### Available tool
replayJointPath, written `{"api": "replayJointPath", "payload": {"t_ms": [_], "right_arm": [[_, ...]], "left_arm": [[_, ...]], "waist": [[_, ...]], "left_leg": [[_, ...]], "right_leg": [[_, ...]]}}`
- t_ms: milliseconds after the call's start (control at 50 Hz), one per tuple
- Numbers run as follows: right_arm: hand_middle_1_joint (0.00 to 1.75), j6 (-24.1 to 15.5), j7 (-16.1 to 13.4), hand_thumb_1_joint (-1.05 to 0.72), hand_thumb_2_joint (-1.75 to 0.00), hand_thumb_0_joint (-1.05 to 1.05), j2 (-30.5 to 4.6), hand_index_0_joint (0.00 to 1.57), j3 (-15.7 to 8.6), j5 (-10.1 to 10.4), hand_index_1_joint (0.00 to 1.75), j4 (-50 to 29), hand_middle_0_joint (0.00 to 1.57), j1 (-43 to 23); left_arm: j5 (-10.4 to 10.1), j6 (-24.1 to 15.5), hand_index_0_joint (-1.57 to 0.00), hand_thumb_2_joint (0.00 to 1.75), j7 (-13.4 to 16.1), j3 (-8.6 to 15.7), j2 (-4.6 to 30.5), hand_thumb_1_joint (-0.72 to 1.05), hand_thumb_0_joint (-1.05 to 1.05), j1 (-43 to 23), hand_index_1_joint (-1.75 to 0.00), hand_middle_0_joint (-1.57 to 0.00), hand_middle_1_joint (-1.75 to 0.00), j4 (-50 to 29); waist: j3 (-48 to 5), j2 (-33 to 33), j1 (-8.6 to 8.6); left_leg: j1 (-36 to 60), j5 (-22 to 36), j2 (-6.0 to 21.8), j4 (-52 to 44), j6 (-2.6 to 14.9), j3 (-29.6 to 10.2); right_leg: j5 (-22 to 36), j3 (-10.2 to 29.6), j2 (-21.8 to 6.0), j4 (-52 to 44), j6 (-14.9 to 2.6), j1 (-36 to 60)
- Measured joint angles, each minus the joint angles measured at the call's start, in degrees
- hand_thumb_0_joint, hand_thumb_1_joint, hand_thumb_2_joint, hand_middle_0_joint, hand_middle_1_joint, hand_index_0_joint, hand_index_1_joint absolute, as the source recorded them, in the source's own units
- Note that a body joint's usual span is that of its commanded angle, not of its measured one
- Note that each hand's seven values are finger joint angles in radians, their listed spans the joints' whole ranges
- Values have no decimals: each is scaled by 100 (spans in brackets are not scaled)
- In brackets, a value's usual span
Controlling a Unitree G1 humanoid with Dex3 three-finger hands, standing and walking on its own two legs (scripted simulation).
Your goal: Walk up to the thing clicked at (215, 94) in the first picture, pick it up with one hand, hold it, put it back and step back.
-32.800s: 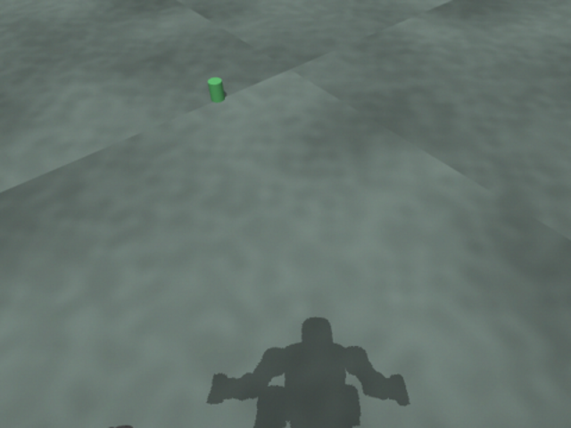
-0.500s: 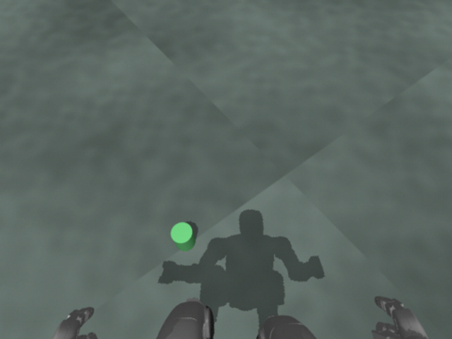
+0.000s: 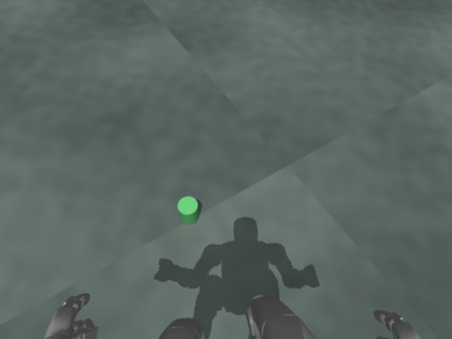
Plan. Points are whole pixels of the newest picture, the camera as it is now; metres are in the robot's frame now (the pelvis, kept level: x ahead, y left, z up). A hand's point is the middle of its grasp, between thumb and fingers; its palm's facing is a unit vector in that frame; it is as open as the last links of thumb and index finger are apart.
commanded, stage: step back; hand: left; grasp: from the side
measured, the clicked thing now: (188, 211) +0.62 +0.15 -0.70
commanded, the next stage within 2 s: none
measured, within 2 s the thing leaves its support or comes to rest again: neither
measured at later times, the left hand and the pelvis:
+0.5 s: hand out of the picture -0.04 +0.25 -0.14, palm faces -0.01 -0.90 -0.43, open 7.4 cm; pelvis -0.16 -0.02 -0.01, yaw +1 degrees
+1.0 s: hand out of the picture -0.26 +0.22 -0.15, palm faces -0.07 -0.91 -0.40, open 7.4 cm; pelvis -0.34 -0.05 -0.01, yaw -4 degrees
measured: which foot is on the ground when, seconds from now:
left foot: down 0.00-0.24, up 0.26-0.52, down 0.54-0.94, up 0.96-1.00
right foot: up 0.00-0.20, down 0.22-0.56, up 0.58-0.90, down 0.92-1.00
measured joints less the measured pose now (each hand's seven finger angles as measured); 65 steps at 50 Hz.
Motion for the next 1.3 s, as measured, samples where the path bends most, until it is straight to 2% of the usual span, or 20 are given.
{"api": "replayJointPath", "payload": {"t_ms": [120,200,240,300,380,480,540,580,640,680,740,840,900,940,1000,1040,1100,1200,1240,1300], "right_arm": [[31,-21,-43,-90,-90,1,-35,21,-27,1,30,-280,21,-221],[31,39,-15,-90,-90,1,-152,21,-43,20,30,-417,21,-340],[31,110,-15,-90,-90,1,-269,21,-83,68,30,-375,21,-417],[30,221,-82,-91,-90,1,-276,21,-142,127,30,-219,20,-343],[30,176,-96,-91,-90,1,-342,20,-129,183,30,-121,20,-59],[30,166,-101,-91,-90,1,-305,20,-99,128,30,-12,20,209],[30,115,-68,-91,-90,1,-254,20,-98,78,30,48,20,268],[30,98,-41,-91,-90,1,-117,20,-95,22,30,125,20,192],[30,69,33,-91,-90,1,-53,21,-29,-38,30,113,20,174],[31,58,8,-91,-90,1,-8,21,10,-49,30,105,21,152],[31,52,-20,-91,-90,1,-12,21,-1,-56,30,26,21,43],[31,21,-32,-90,-90,1,-97,21,-37,-49,30,-259,21,-230],[31,79,-9,-90,-90,1,-208,21,-32,-22,30,-376,21,-382],[31,149,-8,-90,-90,1,-332,21,-63,15,30,-353,21,-489],[30,249,-98,-91,-90,1,-310,21,-134,72,30,-207,20,-400],[30,250,-104,-91,-90,1,-329,20,-132,109,30,-143,20,-257],[30,174,-83,-91,-90,1,-360,20,-121,107,30,-44,20,-2],[30,131,3,-91,-90,1,-293,20,-111,23,30,310,20,394],[30,53,23,-91,-90,1,-211,20,-131,1,30,484,20,451],[30,-49,68,-91,-90,1,-42,20,-99,-54,30,629,20,484]], "left_arm": [[37,-47,-20,90,-37,24,10,91,1,211,-30,-20,-30,47],[69,-110,-20,90,-90,19,-20,91,1,304,-30,-20,-30,146],[135,-169,-20,90,-105,19,-145,91,1,335,-30,-20,-30,232],[161,-166,-21,90,-166,-59,-228,91,1,469,-30,-20,-30,209],[188,-126,-21,90,-112,-76,-310,90,1,481,-30,-20,-30,146],[214,-141,-21,90,-29,-64,-215,90,1,220,-30,-20,-30,-138],[148,-118,-21,90,-33,-91,-96,90,1,22,-30,-20,-30,-296],[101,-67,-21,90,-29,-75,0,90,1,-117,-30,-20,-30,-279],[78,31,-21,90,8,-52,-18,91,1,-136,-30,-20,-30,-117],[31,41,-21,90,12,-36,3,91,1,-84,-30,-20,-30,-44],[39,10,-21,90,-21,-2,15,91,1,51,-30,-20,-30,-5],[83,-1,-21,90,-70,-10,49,91,1,254,-30,-20,-30,120],[94,-51,-21,90,-113,-31,41,91,1,333,-30,-20,-30,232],[140,-99,-21,90,-127,-26,-75,91,1,367,-30,-20,-30,336],[183,-85,-21,90,-188,-85,-159,91,1,536,-30,-20,-30,342],[206,-82,-21,90,-157,-114,-209,91,1,610,-30,-20,-30,363],[249,-129,-21,90,-123,-99,-234,90,1,611,-30,-20,-30,361],[279,-278,-21,90,-132,-50,-125,90,1,473,-30,-20,-30,244],[246,-284,-21,90,-149,-56,-38,90,1,411,-30,-20,-30,243],[168,-230,-21,90,-150,-60,14,90,1,448,-30,-20,-30,457]], "waist": [[53,41,60],[53,135,97],[86,411,68],[-5,374,122],[-122,347,151],[-75,311,83],[-9,228,19],[146,-50,69],[108,33,-44],[24,18,-40],[-40,26,18],[-2,54,97],[-17,128,153],[8,406,137],[-111,345,225],[-193,292,258],[-285,313,224],[-416,322,183],[-422,210,166],[-501,12,148]], "left_leg": [[-339,261,166,67,-40,138],[-712,336,268,375,-172,235],[-910,316,398,620,-212,93],[-1258,-944,-170,1869,-209,-363],[-1275,-1065,-626,3071,-243,-555],[-483,-1267,-393,1937,-272,-276],[116,-647,-213,508,-187,-24],[135,-430,-352,390,-47,125],[-28,-253,-178,388,21,27],[-86,-40,-80,194,5,29],[-233,223,55,19,-9,77],[-596,528,246,41,-80,227],[-912,655,372,225,-201,300],[-1139,660,517,440,-234,133],[-1497,-779,-71,1613,-258,-339],[-1599,-942,-432,2515,-259,-507],[-1342,-923,-552,2921,-293,-477],[-193,-1260,-182,1219,-281,-90],[317,-621,-163,119,-183,41],[397,-268,-255,-55,-62,123]], "right_leg": [[-6,-134,-214,-692,209,579],[579,-461,-476,-2434,100,1239],[837,-613,-352,-2820,21,1359],[916,-576,-492,-2647,-49,1140],[1234,-559,-680,-2860,-23,994],[1494,-775,-799,-2853,20,688],[1534,-908,-887,-2571,89,375],[1337,-699,-957,-2321,80,222],[92,-237,-339,-939,11,-72],[-3,-52,-64,-53,-14,-179],[24,-37,-6,336,89,8],[-40,-250,-334,-918,234,775],[394,-514,-533,-2320,119,1321],[610,-687,-399,-2787,37,1463],[747,-648,-531,-2593,-63,1193],[923,-617,-664,-2706,-69,1122],[1124,-707,-763,-2834,-64,1014],[1206,-1043,-869,-2749,-68,842],[1169,-1105,-983,-2570,-5,751],[600,-863,-958,-2311,12,690]]}}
